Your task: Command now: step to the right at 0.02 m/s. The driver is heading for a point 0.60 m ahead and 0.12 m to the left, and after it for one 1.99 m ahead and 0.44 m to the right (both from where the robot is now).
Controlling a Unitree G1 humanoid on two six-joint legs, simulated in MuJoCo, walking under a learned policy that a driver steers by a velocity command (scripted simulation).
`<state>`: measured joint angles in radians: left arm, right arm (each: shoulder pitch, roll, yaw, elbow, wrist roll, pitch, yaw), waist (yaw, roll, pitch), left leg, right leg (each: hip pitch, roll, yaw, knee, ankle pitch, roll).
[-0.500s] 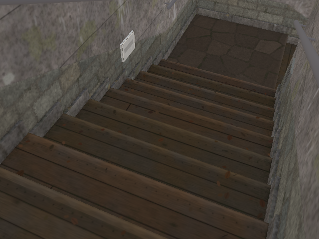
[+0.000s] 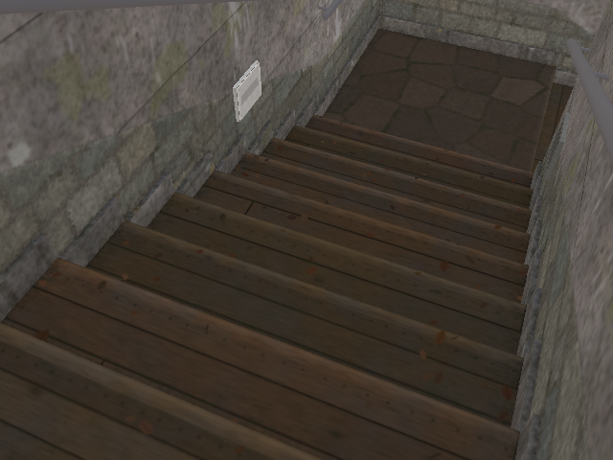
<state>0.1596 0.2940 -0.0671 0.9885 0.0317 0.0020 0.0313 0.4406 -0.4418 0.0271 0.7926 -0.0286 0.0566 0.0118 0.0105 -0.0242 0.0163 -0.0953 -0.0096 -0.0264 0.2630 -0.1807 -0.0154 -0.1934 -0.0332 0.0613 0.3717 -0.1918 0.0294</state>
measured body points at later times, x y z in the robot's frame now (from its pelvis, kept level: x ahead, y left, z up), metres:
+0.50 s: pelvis +0.00 +0.00 +0.00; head +0.02 +0.00 +0.45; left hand +0.08 +0.27 -0.13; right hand +0.01 -0.32 -0.11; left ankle -0.03 +0.14 -0.75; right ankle +0.00 -0.14 -0.75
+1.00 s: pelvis +0.00 +0.00 +0.00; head +0.02 -0.01 +0.45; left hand +0.08 +0.27 -0.14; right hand +0.00 -0.33 -0.12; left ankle -0.03 +0.14 -0.75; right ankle +0.00 -0.14 -0.75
